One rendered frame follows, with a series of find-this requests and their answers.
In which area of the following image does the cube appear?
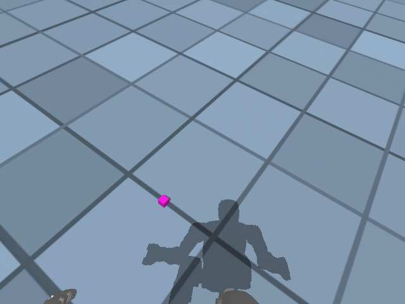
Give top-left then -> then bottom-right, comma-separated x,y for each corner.
158,194 -> 170,208

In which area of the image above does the left robot hand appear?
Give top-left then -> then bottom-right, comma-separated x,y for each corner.
43,289 -> 77,304

